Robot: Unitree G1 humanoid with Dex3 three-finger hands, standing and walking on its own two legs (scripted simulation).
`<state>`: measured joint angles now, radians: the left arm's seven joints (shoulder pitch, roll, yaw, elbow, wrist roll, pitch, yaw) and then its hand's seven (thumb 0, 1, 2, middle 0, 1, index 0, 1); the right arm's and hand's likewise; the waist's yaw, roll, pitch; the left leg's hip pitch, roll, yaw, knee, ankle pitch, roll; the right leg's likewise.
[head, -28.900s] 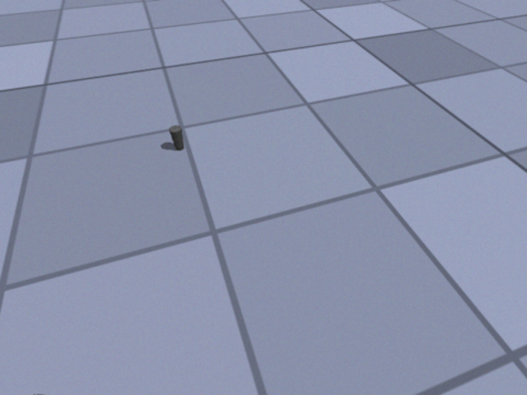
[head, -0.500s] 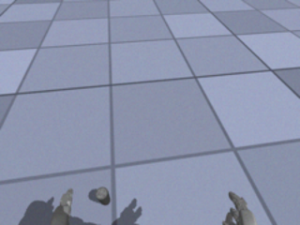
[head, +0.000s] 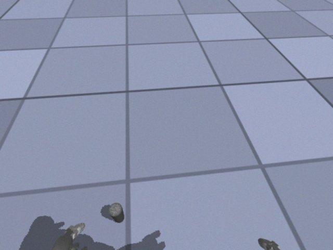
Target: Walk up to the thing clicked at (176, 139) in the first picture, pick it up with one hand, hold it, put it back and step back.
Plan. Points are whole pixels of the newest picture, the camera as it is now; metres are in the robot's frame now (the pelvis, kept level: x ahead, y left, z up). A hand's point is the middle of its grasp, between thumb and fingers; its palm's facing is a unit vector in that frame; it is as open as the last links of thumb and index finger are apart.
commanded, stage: stand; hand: left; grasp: from the side
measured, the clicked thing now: (117, 214) +0.42 +0.28 -0.67
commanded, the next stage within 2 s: step back in 1.96 s
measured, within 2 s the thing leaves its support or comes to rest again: neither
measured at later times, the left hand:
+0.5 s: hand out of the picture +0.06 +0.26 -0.12, palm faces -0.03 -0.94 -0.35, open 7.4 cm
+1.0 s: hand out of the picture +0.04 +0.25 -0.12, palm faces -0.05 -0.94 -0.34, open 7.4 cm
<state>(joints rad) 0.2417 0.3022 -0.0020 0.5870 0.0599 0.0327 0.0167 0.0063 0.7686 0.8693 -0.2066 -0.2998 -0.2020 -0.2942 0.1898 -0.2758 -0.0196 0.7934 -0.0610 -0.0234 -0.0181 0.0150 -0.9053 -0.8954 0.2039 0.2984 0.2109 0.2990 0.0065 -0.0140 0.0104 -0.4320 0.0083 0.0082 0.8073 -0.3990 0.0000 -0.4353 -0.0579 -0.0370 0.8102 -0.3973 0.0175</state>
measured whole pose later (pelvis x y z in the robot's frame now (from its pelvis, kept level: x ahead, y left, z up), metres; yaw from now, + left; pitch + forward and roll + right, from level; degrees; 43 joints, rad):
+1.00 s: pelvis -0.01 +0.01 +0.04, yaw -1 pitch -4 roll +0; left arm 0.15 0.32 -0.01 1.16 0.03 -0.01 0.01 0.01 0.90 0.90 -0.21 -0.30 -0.20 -0.30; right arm 0.14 -0.33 -0.02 1.16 -0.02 0.01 0.01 0.01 -0.91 -0.90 0.20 0.30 0.21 0.30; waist 0.00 0.01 0.06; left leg -0.11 0.00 0.03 0.34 -0.16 0.00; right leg -0.14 -0.05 -0.02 0.36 -0.16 0.03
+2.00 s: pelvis +0.02 -0.01 +0.04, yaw -3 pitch -2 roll +0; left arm 0.10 0.33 0.01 1.13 0.01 0.00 0.00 0.01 0.90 0.90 -0.21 -0.30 -0.20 -0.30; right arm 0.10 -0.34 -0.02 1.14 -0.01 0.01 0.01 0.01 -0.91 -0.90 0.20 0.30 0.21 0.30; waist -0.01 0.01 0.06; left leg -0.10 0.03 0.05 0.34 -0.19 -0.02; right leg -0.13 -0.02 -0.01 0.36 -0.18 0.01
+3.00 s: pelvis -0.19 +0.05 +0.02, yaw -4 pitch -2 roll +0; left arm 0.12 0.37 0.06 0.76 0.04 0.05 0.01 0.01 0.90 0.90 -0.21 -0.30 -0.20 -0.30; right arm 0.19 -0.41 -0.05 0.88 -0.01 0.03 -0.02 0.01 -0.91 -0.90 0.20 0.30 0.21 0.30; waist 0.00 -0.01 0.17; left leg -0.28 -0.05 -0.05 0.76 -0.46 -0.01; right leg -0.35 -0.02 0.01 0.65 -0.27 0.00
